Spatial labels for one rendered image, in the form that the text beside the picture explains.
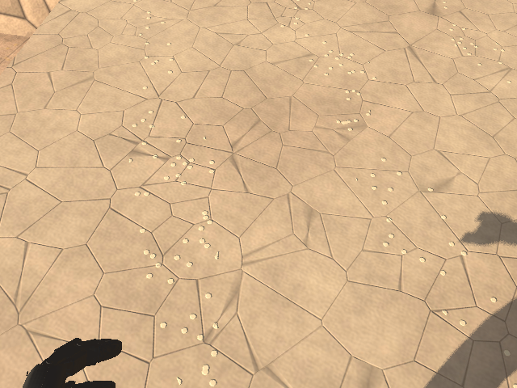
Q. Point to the robot left hand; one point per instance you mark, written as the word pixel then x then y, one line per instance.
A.
pixel 69 359

